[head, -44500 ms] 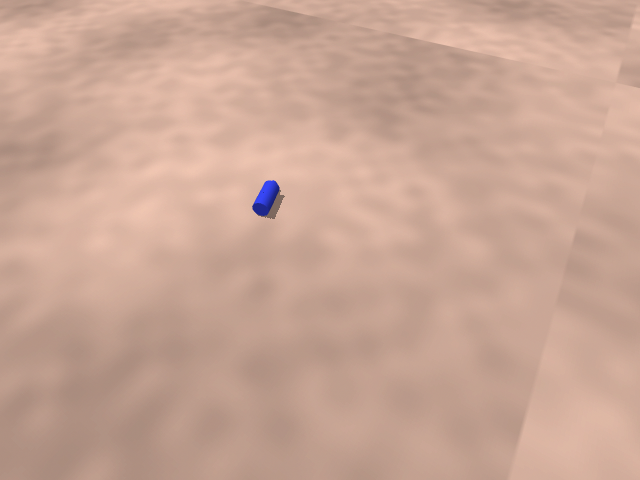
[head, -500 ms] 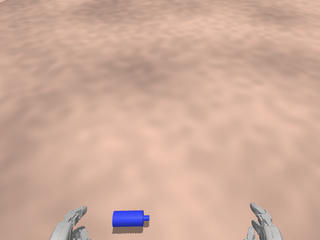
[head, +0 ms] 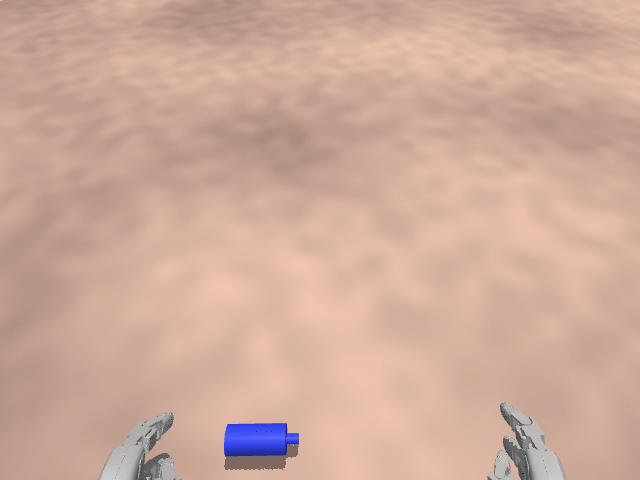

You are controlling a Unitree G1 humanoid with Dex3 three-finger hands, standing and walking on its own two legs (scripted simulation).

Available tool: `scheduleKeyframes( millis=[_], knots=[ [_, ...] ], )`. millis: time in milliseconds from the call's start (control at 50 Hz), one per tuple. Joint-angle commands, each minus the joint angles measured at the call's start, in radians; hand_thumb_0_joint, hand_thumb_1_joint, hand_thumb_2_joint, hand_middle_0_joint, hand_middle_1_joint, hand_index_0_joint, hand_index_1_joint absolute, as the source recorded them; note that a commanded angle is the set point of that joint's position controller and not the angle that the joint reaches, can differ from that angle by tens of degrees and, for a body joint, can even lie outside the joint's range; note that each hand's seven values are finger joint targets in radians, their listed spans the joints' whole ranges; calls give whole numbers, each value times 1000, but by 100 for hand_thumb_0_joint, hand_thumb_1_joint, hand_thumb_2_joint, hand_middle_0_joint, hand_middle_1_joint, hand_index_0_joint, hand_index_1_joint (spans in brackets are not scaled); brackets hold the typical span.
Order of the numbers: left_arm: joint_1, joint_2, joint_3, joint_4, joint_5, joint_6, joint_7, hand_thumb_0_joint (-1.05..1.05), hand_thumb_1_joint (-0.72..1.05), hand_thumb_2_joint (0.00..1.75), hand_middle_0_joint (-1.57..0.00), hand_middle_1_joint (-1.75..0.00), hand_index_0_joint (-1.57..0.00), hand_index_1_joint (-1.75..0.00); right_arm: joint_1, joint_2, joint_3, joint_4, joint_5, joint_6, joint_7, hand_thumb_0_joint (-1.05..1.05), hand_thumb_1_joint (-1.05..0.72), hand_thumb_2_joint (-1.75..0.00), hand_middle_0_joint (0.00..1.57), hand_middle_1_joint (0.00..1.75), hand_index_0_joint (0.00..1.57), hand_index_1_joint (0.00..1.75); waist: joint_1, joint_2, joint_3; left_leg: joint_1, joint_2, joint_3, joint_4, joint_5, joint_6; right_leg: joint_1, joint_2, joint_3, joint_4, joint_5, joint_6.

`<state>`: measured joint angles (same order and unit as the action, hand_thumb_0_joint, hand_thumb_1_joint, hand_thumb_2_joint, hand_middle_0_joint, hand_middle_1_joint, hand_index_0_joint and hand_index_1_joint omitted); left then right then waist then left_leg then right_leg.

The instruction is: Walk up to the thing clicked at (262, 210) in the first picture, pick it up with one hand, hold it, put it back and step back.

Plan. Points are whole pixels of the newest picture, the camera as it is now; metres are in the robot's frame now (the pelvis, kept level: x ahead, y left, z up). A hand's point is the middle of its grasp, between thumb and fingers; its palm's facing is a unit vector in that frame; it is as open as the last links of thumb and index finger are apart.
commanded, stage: home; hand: left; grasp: from above
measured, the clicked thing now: (262, 439) +0.39 +0.16 -0.67
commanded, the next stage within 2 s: stand in 0.62 s
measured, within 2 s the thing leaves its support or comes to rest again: neither
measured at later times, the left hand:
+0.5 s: hand out of the picture +0.16 +0.18 -0.05, palm faces +0.04 -0.98 -0.20, open 7.4 cm
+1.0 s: hand out of the picture +0.10 +0.23 -0.11, palm faces +0.01 -0.94 -0.33, open 7.4 cm
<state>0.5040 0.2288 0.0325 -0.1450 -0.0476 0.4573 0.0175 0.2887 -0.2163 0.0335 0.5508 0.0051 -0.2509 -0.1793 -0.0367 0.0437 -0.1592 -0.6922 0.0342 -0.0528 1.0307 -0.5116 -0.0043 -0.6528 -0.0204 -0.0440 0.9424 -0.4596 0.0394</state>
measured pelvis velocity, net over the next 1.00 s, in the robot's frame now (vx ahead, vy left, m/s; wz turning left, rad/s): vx -0.01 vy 0.00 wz -0.01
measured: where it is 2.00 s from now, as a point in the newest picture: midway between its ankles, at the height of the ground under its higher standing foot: outside the picture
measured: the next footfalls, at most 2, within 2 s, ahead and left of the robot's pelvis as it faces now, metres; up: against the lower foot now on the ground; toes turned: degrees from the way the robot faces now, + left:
none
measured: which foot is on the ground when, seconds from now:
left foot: down 0.00-1.00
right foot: down 0.00-1.00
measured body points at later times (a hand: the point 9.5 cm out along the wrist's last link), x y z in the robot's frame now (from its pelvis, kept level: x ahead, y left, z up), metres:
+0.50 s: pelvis +0.00 +0.00 +0.00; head +0.02 +0.01 +0.45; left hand +0.16 +0.23 -0.03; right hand +0.16 -0.25 -0.06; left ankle +0.00 +0.12 -0.68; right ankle +0.01 -0.15 -0.68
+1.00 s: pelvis -0.01 +0.00 +0.03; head +0.01 +0.01 +0.48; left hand +0.10 +0.28 -0.09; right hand +0.09 -0.28 -0.08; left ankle +0.00 +0.12 -0.68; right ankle +0.01 -0.15 -0.68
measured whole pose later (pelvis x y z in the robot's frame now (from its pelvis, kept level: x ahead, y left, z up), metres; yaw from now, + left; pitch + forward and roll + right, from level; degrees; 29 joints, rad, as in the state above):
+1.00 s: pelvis -0.01 +0.00 +0.03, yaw -1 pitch +0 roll +0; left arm 0.23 0.30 0.05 0.71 0.05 0.07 0.03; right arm 0.20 -0.29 -0.05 0.87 -0.06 -0.04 -0.01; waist 0.02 -0.02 0.03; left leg -0.39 0.00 0.00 0.79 -0.40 0.01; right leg -0.40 -0.05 0.00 0.77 -0.38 0.04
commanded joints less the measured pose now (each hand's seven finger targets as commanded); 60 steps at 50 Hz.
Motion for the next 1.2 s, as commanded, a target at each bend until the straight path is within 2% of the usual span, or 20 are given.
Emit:
scheduleKeyframes(
  millis=[0,40,100,160,220,240,260,320,400,680,700,720,740,760,800,840,900,980,1060,1180],
  knots=[
    [-30,98,42,-201,4,-49,9,0,90,90,-20,-30,-20,-30,-68,-127,-55,-161,-1,-53,-14,0,-90,-90,20,30,20,30,1,31,-79,98,-21,-6,-196,259,4,51,41,-35,-127,184,-40],
    [-6,103,64,-189,0,-49,12,0,90,90,-20,-30,-20,-30,-60,-127,-58,-161,-1,-51,-16,0,-90,-90,20,30,20,30,4,19,-102,105,-23,-1,-185,289,5,71,40,-35,-126,213,-39],
    [-28,103,54,-189,0,-49,11,0,90,90,-20,-30,-20,-30,-63,-132,-57,-159,-1,-49,-13,0,-90,-90,20,30,20,30,-3,18,-60,91,-20,-6,-196,251,6,45,42,-35,-130,182,-38],
    [-14,105,63,-197,0,-50,12,0,90,90,-20,-30,-20,-30,-53,-130,-61,-157,-1,-48,-14,0,-90,-90,20,30,20,30,0,20,-120,118,-19,-5,-180,334,2,76,41,-34,-115,243,-41],
    [-1,105,65,-175,0,-46,12,0,90,90,-20,-30,-20,-30,-60,-132,-59,-161,-1,-45,-12,0,-90,-90,20,30,20,30,5,2,-95,92,-21,-5,-184,287,6,69,39,-33,-125,211,-40],
    [-24,94,44,-190,4,-48,12,0,90,90,-20,-30,-20,-30,-67,-128,-57,-167,-1,-45,-11,0,-90,-90,20,30,20,30,-1,10,-73,92,-21,-2,-189,260,6,54,41,-33,-130,190,-38],
    [-31,95,56,-205,-1,-53,11,0,90,90,-20,-30,-20,-30,-64,-126,-58,-167,-2,-46,-11,0,-90,-90,20,30,20,30,1,24,-108,102,-22,-3,-182,276,5,68,39,-31,-127,205,-40],
    [-20,101,57,-178,0,-47,10,0,90,90,-20,-30,-20,-30,-64,-130,-57,-163,0,-44,-10,0,-90,-90,20,30,20,30,-4,10,-59,82,-22,-3,-191,224,9,49,38,-30,-137,167,-37],
    [-4,107,61,-191,5,-46,11,0,90,90,-20,-30,-20,-30,-57,-131,-62,-169,-1,-43,-12,0,-90,-90,20,30,20,30,1,13,-99,99,-24,5,-179,279,7,66,38,-31,-128,211,-39],
    [-32,106,61,-194,-1,-45,8,0,90,90,-20,-30,-20,-30,-69,-128,-57,-177,2,-44,-11,0,-90,-90,20,30,20,30,-3,3,-64,67,-27,7,-190,171,14,44,36,-26,-151,126,-35],
    [-309,190,57,157,106,-260,48,0,90,90,-20,-30,-20,-30,-142,-233,-95,78,-121,67,48,0,-90,-90,20,30,20,30,72,-64,149,117,21,-17,-253,366,59,198,-31,63,-180,167,-89],
    [-203,200,74,332,115,-331,45,0,90,90,-20,-30,-20,-30,-135,-250,-114,67,-117,111,78,0,-90,-90,20,30,20,30,69,-110,62,195,13,0,-248,390,64,232,-45,112,-208,187,-114],
    [-209,221,73,384,117,-364,38,0,90,90,-20,-30,-20,-30,-114,-261,-122,50,-118,136,93,0,-90,-90,20,30,20,30,42,-130,63,185,-8,-2,-230,344,59,216,-53,144,-240,183,-132],
    [-218,237,62,431,121,-388,35,0,90,90,-20,-30,-20,-30,-116,-256,-122,65,-109,147,108,0,-90,-90,20,30,20,30,47,-106,59,215,-14,-8,-253,281,60,243,-68,159,-249,167,-131],
    [-271,219,58,508,115,-403,23,0,90,90,-20,-30,-20,-30,-115,-216,-113,116,-69,157,144,0,-90,-90,20,30,20,30,54,-87,55,277,-23,-1,-306,218,62,240,-78,150,-261,130,-109],
    [-287,225,60,595,103,-414,21,0,90,90,-20,-30,-20,-30,-132,-211,-123,138,-54,167,160,0,-90,-90,20,30,20,30,59,-114,55,295,-27,3,-307,228,60,266,-82,149,-314,138,-97],
    [-332,214,59,715,101,-437,23,0,90,90,-20,-30,-20,-30,-119,-214,-126,204,-62,183,167,0,-90,-90,20,30,20,30,52,-53,93,332,-3,-26,-394,198,63,264,-71,125,-335,107,-77],
    [-315,182,56,849,91,-452,22,0,90,90,-20,-30,-20,-30,-136,-239,-129,252,-61,192,157,0,-90,-90,20,30,20,30,65,73,117,361,76,-136,-551,240,75,343,-35,53,-305,205,-46],
    [-310,210,59,960,89,-469,23,0,90,90,-20,-30,-20,-30,-126,-237,-127,308,-50,205,146,0,-90,-90,20,30,20,30,58,-24,107,446,36,-53,-522,420,47,428,-70,92,-412,372,-63],
    [-323,217,50,1075,79,-466,30,0,90,90,-20,-30,-20,-30,-108,-243,-122,392,-41,219,138,0,-90,-90,20,30,20,30,47,-40,146,504,41,-40,-597,428,36,490,-85,98,-501,389,-58]
  ],
)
